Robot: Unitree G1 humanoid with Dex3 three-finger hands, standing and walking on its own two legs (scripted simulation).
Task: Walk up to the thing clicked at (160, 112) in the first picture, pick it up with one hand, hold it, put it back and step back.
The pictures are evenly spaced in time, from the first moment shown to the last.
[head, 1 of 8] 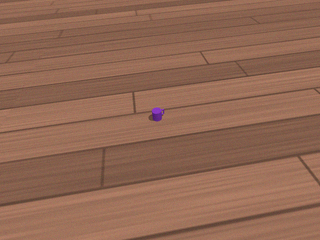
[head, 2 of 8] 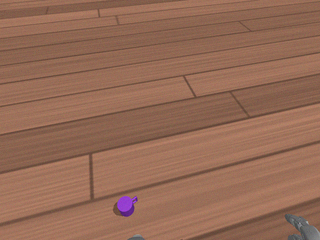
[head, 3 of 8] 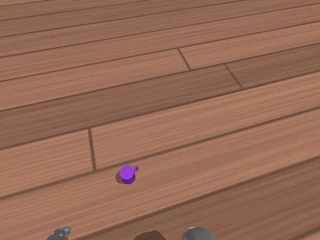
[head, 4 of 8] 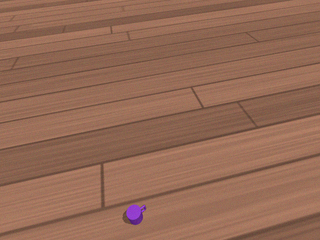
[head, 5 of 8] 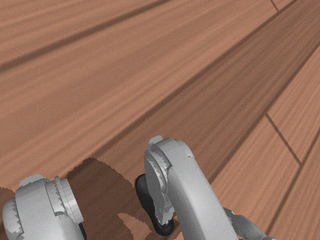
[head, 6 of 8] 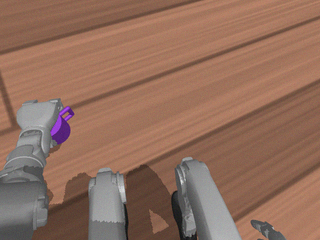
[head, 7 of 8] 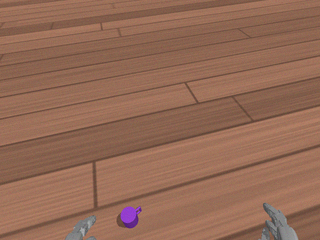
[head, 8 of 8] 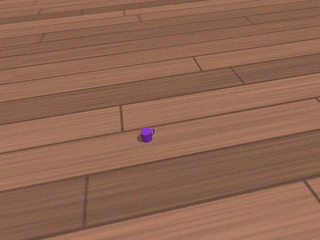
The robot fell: no
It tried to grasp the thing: yes
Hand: left
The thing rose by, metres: 0.65
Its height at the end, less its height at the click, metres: +0.00
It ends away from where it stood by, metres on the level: 0.02
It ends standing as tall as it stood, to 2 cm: yes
